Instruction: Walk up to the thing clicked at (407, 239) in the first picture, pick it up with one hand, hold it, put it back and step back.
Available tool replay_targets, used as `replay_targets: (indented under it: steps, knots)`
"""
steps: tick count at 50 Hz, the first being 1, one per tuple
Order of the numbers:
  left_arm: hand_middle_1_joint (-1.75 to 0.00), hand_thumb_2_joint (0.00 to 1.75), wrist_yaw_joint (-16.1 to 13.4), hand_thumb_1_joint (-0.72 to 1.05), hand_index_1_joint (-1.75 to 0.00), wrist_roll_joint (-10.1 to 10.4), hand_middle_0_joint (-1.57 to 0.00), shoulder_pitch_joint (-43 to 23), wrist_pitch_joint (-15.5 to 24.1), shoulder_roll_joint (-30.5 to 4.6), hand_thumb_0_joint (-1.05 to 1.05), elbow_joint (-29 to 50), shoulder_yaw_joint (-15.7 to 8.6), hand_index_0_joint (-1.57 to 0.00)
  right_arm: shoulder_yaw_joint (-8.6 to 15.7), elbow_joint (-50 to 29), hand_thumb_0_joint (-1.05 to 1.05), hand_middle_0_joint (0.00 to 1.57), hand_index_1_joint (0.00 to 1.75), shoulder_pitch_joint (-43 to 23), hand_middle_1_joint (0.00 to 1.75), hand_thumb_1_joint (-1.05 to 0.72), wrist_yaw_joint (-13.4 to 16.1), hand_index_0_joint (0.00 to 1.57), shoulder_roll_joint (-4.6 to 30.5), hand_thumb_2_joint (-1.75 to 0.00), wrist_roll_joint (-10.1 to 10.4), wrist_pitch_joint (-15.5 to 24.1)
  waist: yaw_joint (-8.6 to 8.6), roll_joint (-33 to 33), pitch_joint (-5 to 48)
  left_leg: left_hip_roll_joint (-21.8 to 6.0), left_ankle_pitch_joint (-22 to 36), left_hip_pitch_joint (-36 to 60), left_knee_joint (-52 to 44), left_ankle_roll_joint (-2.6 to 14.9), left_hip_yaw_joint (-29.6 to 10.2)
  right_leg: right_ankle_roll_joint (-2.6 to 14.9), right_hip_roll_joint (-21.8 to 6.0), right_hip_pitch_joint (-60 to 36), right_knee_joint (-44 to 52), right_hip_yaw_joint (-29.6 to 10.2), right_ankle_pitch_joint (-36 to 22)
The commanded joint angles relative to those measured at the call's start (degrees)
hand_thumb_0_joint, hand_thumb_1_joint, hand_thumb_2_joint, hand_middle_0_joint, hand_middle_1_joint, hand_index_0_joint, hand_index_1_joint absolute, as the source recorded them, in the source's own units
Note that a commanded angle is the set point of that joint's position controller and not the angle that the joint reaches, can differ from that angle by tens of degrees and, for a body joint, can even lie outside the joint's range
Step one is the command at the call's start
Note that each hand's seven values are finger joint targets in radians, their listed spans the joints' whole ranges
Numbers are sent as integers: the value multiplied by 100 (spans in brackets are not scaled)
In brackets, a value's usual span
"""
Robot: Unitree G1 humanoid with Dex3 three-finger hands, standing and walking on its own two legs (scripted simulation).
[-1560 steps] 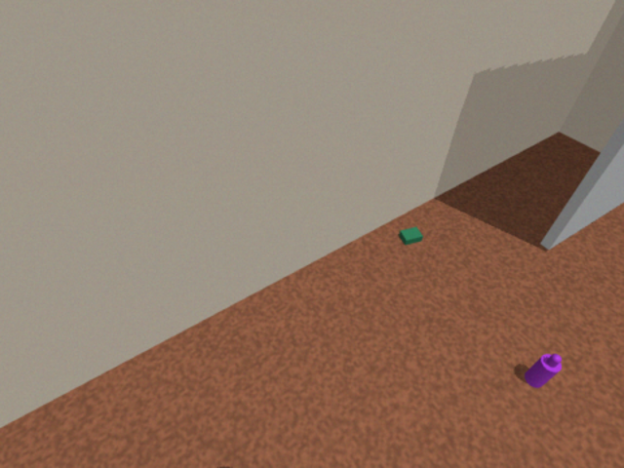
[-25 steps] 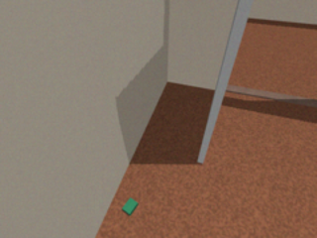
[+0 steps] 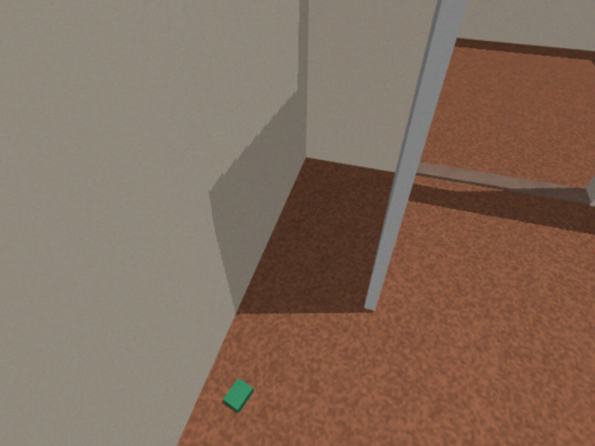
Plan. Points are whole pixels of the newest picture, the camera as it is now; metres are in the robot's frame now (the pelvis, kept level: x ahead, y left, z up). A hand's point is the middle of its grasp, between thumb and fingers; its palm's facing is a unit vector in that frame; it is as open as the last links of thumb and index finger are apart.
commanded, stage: walk up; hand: left
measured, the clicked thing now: (238, 395) +0.46 +0.21 -0.77
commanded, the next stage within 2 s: stand in 0.30 s
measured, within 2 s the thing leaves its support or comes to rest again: neither
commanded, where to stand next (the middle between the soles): +0.08 +0.02 m, yaw -7 degrees
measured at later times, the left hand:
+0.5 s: hand out of the picture +0.07 +0.26 -0.16, palm faces -0.02 -0.94 -0.34, open 7.4 cm
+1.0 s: hand out of the picture +0.07 +0.25 -0.16, palm faces -0.02 -0.94 -0.34, open 7.4 cm
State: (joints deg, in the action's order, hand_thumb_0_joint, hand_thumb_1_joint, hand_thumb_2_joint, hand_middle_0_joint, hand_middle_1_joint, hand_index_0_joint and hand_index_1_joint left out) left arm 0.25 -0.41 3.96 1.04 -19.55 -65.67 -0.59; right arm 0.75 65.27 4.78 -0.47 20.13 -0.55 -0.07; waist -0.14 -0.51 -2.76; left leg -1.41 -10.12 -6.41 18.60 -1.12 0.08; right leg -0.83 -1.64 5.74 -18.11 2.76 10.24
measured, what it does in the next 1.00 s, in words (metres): stands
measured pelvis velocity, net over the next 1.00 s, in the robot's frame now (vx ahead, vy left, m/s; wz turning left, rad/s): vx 0.01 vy -0.01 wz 0.00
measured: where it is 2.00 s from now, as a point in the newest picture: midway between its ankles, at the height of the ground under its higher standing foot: outside the picture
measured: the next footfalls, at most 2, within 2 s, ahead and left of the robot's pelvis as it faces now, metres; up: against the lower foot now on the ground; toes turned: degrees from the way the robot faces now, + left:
none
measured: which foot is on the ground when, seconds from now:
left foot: down 0.00-1.00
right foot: down 0.00-1.00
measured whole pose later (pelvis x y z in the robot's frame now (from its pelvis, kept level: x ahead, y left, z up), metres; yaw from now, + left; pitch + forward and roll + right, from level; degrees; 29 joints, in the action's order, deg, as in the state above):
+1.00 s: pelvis +0.01 -0.01 +0.00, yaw +0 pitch -1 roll +0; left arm 0.5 -0.4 6.4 0.6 -20.0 -65.4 0.0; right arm -0.2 65.4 5.8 -0.2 20.3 -0.8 0.4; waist 0.0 -0.6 -2.8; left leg -1.8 -10.0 -6.1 17.6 -1.7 -0.2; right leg -0.3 -1.3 5.7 -17.7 3.1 10.5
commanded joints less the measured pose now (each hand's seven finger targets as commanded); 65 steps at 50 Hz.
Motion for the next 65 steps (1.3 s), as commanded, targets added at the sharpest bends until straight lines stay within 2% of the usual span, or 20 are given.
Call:
replay_targets:
  steps: [1, 13, 17, 29, 35, 42, 44, 48, 52, 53, 59, 64, 65]
  knots:
    - [-30, 90, -83, 90, -30, -21, -20, -235, 142, -1262, 0, 329, -236, -20, 187, -359, 0, 20, 30, -220, 30, -90, 43, 20, 1159, -90, 37, 120, 12, 47, 549, -568, 877, 50, -209, 227, -428, 120, -639, -178, 266, -512, -903]
    - [-30, 90, -81, 90, -30, -10, -20, -161, 125, -1245, 0, 335, -226, -20, 190, -374, 0, 20, 30, -216, 30, -90, 43, 20, 1167, -90, 19, 116, 22, -4, 404, -536, 692, 20, -291, 220, -448, 115, -590, -48, 284, -522, -740]
    - [-30, 90, -85, 90, -30, -17, -20, -118, 81, -1271, 0, 321, -209, -20, 172, -367, 0, 20, 30, -223, 30, -90, 75, 20, 1196, -90, -7, 159, 1, 120, 386, -639, 743, -15, -365, 189, -503, 126, -628, -27, 297, -500, -505]
    - [-30, 90, -68, 90, -30, -5, -20, -25, 101, -1298, 0, 347, -175, -20, 133, -319, 0, 20, 30, -190, 30, -90, 80, 20, 1220, -90, 5, 192, 9, -24, 532, -655, 994, 95, -296, 184, -463, 141, -694, -132, 286, -552, -847]
    - [-30, 90, -58, 90, -30, -20, -20, 21, 83, -1303, 0, 327, -163, -20, 120, -310, 0, 20, 30, -144, 30, -90, 70, 20, 1189, -90, 2, 175, -5, 74, 419, -621, 584, -55, -379, 171, -483, 143, -666, -68, 357, -526, -453]
    - [-30, 90, -67, 90, -30, -14, -20, 19, 99, -1287, 0, 349, -164, -20, 108, -333, 0, 20, 30, -125, 30, -90, 71, 20, 1203, -90, 8, 172, -4, 57, 467, -620, 767, -15, -300, 179, -476, 142, -690, -101, 353, -542, -709]
    - [-30, 90, -62, 90, -30, 3, -20, 40, 101, -1312, 0, 344, -174, -20, 101, -328, 0, 20, 30, -139, 30, -90, 71, 20, 1202, -90, 6, 188, 6, 17, 526, -640, 1003, 84, -282, 167, -481, 163, -708, -170, 283, -559, -943]
    - [-30, 90, -67, 90, -30, -7, -20, 40, 83, -1318, 0, 330, -183, -20, 102, -338, 0, 20, 30, -137, 30, -90, 81, 20, 1182, -90, 12, 169, 8, 93, 488, -621, 856, 63, -292, 159, -487, 157, -678, -124, 308, -525, -762]
    - [-30, 90, -64, 90, -30, -3, -20, 50, 97, -1299, 0, 352, -174, -20, 91, -327, 0, 20, 30, -86, 30, -90, 84, 20, 1210, -90, 0, 179, 7, 56, 499, -628, 1003, 48, -251, 166, -452, 157, -707, -171, 340, -557, -1003]
    - [-30, 90, -72, 90, -30, -3, -20, 15, 92, -1323, 0, 351, -185, -20, 93, -335, 0, 20, 30, -81, 30, -90, 85, 20, 1203, -90, 3, 173, -6, 43, 492, -631, 897, 20, -287, 152, -468, 155, -688, -185, 317, -534, -855]
    - [-30, 90, -70, 90, -30, -1, -20, 40, 83, -1277, 0, 337, -176, -20, 88, -339, 0, 20, 30, -89, 30, -90, 86, 20, 1205, -90, 11, 166, 12, 53, 435, -630, 858, 15, -291, 150, -471, 142, -676, -143, 340, -525, -788]
    - [-30, 90, -76, 90, -30, -11, -20, -5, 83, -1305, 0, 362, -184, -20, 91, -354, 0, 20, 30, -69, 30, -90, 94, 20, 1209, -90, 5, 169, 5, 73, 537, -652, 1003, 58, -269, 149, -461, 154, -689, -195, 305, -518, -915]
    - [-30, 90, -76, 90, -30, -18, -20, 5, 87, -1292, 0, 362, -182, -20, 94, -347, 0, 20, 30, -56, 30, -90, 99, 20, 1236, -90, -1, 172, 16, 78, 558, -684, 1150, 74, -245, 175, -464, 156, -702, -264, 277, -517, -1080]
